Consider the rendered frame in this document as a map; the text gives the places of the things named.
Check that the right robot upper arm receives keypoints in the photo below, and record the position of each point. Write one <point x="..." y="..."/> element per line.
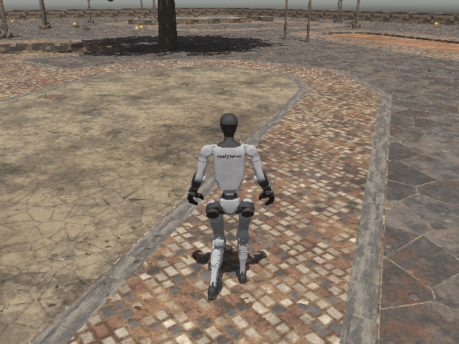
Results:
<point x="252" y="152"/>

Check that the left robot upper arm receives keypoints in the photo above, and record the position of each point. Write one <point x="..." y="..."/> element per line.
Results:
<point x="206" y="151"/>

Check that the robot left hand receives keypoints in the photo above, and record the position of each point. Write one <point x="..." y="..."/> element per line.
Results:
<point x="192" y="201"/>

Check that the robot right hand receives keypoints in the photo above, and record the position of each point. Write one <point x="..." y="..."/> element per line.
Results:
<point x="271" y="197"/>

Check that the robot torso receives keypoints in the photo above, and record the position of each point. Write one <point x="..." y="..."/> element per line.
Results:
<point x="229" y="173"/>

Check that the robot right thigh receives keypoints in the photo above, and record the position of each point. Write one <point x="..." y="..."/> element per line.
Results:
<point x="246" y="212"/>

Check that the robot right forearm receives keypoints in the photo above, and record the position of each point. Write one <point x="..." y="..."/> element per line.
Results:
<point x="265" y="185"/>

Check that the robot left forearm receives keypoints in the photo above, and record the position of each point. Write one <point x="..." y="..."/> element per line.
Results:
<point x="194" y="187"/>

